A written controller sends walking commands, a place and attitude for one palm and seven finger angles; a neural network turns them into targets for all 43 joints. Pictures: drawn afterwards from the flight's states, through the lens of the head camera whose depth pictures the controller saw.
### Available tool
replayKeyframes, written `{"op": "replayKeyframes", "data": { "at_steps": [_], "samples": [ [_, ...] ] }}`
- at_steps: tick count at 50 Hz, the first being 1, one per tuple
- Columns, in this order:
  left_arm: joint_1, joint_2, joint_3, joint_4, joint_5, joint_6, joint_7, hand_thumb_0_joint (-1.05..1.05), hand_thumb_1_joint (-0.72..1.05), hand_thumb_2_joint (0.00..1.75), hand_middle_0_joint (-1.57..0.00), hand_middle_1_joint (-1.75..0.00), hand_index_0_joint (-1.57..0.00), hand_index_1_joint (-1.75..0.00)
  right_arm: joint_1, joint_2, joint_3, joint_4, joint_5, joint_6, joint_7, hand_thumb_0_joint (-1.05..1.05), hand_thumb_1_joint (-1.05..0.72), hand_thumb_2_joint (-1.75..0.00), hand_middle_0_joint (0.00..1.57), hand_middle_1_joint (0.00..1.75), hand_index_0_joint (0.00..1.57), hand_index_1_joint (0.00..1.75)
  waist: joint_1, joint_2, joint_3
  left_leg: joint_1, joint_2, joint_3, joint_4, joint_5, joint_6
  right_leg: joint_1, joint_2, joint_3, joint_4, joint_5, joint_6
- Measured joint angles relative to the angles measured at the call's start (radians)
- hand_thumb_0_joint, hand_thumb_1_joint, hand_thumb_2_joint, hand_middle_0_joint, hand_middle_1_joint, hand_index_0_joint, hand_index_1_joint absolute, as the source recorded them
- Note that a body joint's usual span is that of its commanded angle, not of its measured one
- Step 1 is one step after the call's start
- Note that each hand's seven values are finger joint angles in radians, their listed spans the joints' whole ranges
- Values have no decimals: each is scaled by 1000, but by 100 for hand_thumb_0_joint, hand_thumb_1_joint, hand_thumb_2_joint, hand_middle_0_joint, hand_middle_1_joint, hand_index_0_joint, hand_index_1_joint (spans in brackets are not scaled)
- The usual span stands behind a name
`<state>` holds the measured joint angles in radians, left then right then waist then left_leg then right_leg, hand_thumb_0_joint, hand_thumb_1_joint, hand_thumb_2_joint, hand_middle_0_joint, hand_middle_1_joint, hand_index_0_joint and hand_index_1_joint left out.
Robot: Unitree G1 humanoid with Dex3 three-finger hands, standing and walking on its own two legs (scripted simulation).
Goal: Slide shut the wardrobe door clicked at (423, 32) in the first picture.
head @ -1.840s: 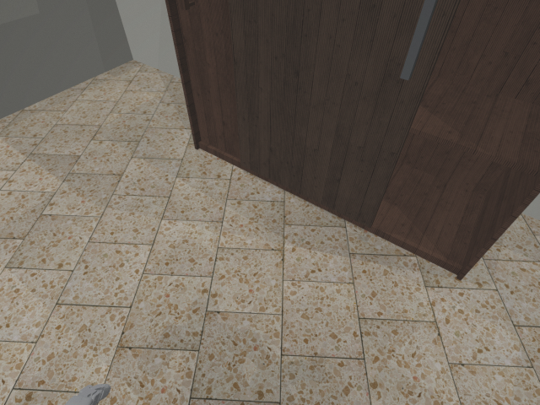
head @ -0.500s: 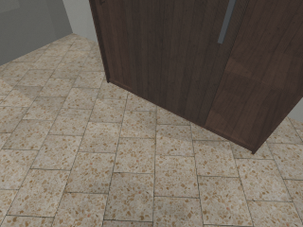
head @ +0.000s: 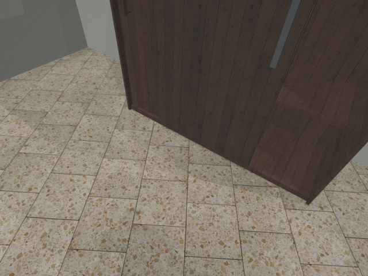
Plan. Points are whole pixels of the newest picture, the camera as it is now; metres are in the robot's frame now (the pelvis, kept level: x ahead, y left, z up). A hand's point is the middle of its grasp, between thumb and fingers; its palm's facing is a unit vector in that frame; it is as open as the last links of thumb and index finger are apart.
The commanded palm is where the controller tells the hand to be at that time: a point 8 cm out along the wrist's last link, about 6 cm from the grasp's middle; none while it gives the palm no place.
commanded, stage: walk to a spot facing it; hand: left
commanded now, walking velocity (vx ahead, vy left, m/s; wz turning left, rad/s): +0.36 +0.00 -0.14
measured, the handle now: (289, 24) +0.96 -0.33 +0.19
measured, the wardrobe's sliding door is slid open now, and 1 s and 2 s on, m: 0.40 0.40 0.40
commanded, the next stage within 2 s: turn to face it in 0.28 s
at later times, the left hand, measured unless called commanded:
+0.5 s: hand (148, 225) +0.30 +0.12 -0.17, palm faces -0.09 -0.97 -0.20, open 7.4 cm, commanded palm none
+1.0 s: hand (134, 205) +0.36 +0.18 -0.17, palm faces -0.24 -0.95 -0.19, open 7.4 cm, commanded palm none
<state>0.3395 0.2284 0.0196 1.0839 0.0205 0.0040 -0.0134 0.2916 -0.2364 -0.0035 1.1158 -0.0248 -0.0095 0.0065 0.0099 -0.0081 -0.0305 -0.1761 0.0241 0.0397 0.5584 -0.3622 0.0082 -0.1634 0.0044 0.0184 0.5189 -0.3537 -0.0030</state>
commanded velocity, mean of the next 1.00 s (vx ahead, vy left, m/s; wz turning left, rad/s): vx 0.10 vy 0.00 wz -0.39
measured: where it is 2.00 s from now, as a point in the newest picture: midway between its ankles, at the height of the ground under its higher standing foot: (203, 258)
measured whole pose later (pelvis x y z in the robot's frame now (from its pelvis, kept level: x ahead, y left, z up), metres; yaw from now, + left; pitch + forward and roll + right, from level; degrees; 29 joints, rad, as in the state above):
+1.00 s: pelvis +0.27 -0.01 +0.01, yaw -21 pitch +1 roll -1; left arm 0.27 0.23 0.11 0.97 0.03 0.05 -0.01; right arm 0.14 -0.15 -0.02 0.92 -0.03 0.00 -0.04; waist 0.05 -0.05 0.05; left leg -0.25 0.05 0.14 0.51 -0.28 0.03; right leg -0.49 0.04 0.01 1.06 -0.42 0.03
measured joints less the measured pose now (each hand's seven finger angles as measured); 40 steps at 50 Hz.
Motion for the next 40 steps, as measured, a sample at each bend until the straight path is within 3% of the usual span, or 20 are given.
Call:
{"op": "replayKeyframes", "data": {
  "at_steps": [2, 5, 8, 10, 13, 16, 18, 19, 22, 23, 25, 28, 32, 40],
  "samples": [
    [32, -14, 4, 17, 1, 9, 0, 1, 91, 90, -20, -30, -20, -30, 30, 23, -5, -2, -4, -22, -3, 0, -90, -90, 20, 30, 20, 30, -3, -17, 2, 27, -10, 28, -8, -34, 10, -54, -9, 2, 147, -62, -20],
    [33, -31, 8, 34, 8, 16, -3, 1, 91, 90, -20, -30, -20, -30, 91, 58, -6, -3, -2, -54, -19, 0, -90, -90, 20, 30, 20, 30, -28, -19, 21, 89, -12, 44, -75, -36, 16, -183, -14, -32, 423, -88, -27],
    [-11, -36, 18, 15, 9, 10, -9, 1, 91, 90, -20, -30, -20, -30, 154, 93, -2, 20, -2, -65, -30, 0, -90, -90, 20, 30, 20, 30, -40, -19, 55, 159, -12, 43, -163, -17, 16, -300, -39, -65, 529, -43, -21],
    [-51, -40, 23, -8, 8, 6, -14, 1, 91, 90, -20, -30, -20, -30, 189, 112, -1, 43, 0, -66, -35, 0, -90, -90, 20, 30, 20, 30, -40, -17, 76, 205, -11, 49, -217, -9, 9, -365, -58, -80, 514, 12, -17],
    [-119, -48, 26, -45, 4, 2, -16, 1, 91, 90, -20, -30, -20, -30, 225, 128, -1, 73, 1, -63, -39, 0, -90, -90, 20, 30, 20, 30, -42, -6, 110, 268, -7, 64, -273, -17, -5, -410, -72, -110, 365, 94, -23],
    [-179, -54, 27, -76, 2, -11, -16, 1, 92, 90, -20, -30, -19, -30, 242, 130, -6, 98, 3, -58, -40, 0, -90, -90, 20, 30, 20, 30, -51, 10, 136, 319, 6, 83, -276, -60, -24, -394, -51, -137, 209, 142, -49],
    [-201, -55, 28, -92, 5, -29, -13, 1, 92, 90, -20, -30, -19, -30, 253, 128, -11, 112, 7, -52, -39, 0, -90, -90, 20, 30, 20, 30, -52, 19, 142, 325, 22, 92, -194, -123, -34, -338, -25, -153, 123, 182, -70],
    [-205, -55, 30, -97, 9, -44, -10, 1, 92, 90, -20, -30, -20, -30, 256, 128, -14, 119, 10, -47, -36, 0, -90, -90, 20, 30, 20, 30, -46, 21, 140, 298, 34, 93, -88, -160, -33, -307, -17, -157, 97, 200, -84],
    [-217, -59, 34, -100, 2, -72, 7, 0, 91, 90, -20, -30, -20, -30, 193, 118, -23, 107, 22, -28, -33, 1, -90, -90, 20, 30, 20, 30, -41, 31, 153, 74, 38, 14, 459, -161, -4, -290, 5, -167, 166, 135, -101],
    [-214, -59, 34, -97, -1, -70, 12, 0, 91, 90, -20, -30, -20, -30, 163, 114, -26, 93, 22, -24, -33, 1, -90, -90, 20, 30, 20, 30, -40, 27, 152, 1, 37, 4, 583, -138, 0, -266, 10, -167, 151, 126, -103],
    [-201, -62, 32, -87, -4, -62, 22, 0, 91, 90, -20, -30, -20, -30, 97, 104, -31, 54, 16, -21, -34, 1, -90, -90, 20, 30, 20, 30, -38, 23, 142, -129, 48, 6, 693, -88, -1, -219, 23, -162, 91, 140, -96],
    [-172, -67, 38, -73, -1, -51, 38, 0, 93, 90, -20, -30, -20, -30, -10, 86, -37, -21, 6, -14, -40, 1, -91, -90, 20, 30, 20, 30, -36, 24, 118, -273, 71, 13, 640, -51, -21, -173, 40, -144, 5, 169, -102],
    [-136, -60, 39, -64, 5, -30, 32, 0, 93, 90, -20, -30, -20, -30, -132, 73, -42, -106, 2, -6, -40, 0, -91, -90, 19, 30, 19, 30, -20, 30, 91, -363, 86, 5, 487, 4, -52, -150, 58, -104, -46, 184, -96],
    [-81, -51, 54, -89, 9, 5, 19, 0, 92, 90, -20, -30, -20, -30, -228, 76, -35, -182, 9, 8, -33, 0, -91, -90, 19, 30, 20, 30, 42, 7, 62, -265, 43, -7, 212, 0, -74, -147, 78, -15, -26, 153, -68]
  ]
}}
